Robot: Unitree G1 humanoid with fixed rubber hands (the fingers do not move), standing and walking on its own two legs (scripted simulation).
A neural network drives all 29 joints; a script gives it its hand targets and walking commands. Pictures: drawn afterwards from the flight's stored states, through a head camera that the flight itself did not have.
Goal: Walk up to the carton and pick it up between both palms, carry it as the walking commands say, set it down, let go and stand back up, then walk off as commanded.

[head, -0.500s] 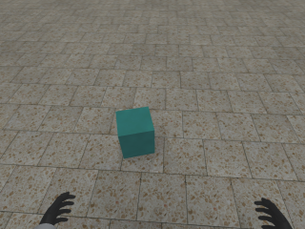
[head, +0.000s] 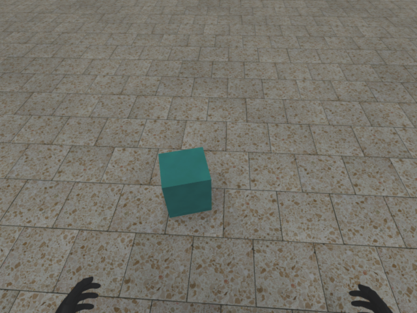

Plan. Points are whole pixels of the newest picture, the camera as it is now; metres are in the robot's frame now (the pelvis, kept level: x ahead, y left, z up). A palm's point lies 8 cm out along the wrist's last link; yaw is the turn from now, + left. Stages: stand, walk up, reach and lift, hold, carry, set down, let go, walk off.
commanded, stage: stand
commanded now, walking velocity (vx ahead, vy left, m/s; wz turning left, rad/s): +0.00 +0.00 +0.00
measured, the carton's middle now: (185, 182) +0.84 +0.18 -0.62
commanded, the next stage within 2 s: walk up in 1.22 s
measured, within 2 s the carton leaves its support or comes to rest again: neither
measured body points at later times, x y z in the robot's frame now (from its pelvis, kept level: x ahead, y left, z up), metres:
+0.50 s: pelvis +0.00 +0.00 +0.02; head +0.00 +0.00 +0.47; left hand +0.12 +0.31 -0.09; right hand +0.12 -0.31 -0.09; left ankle +0.00 +0.12 -0.73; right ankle +0.00 -0.12 -0.73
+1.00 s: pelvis +0.00 +0.00 +0.02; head +0.00 +0.00 +0.47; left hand +0.11 +0.31 -0.09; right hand +0.11 -0.32 -0.09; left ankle +0.00 +0.12 -0.73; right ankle +0.00 -0.12 -0.73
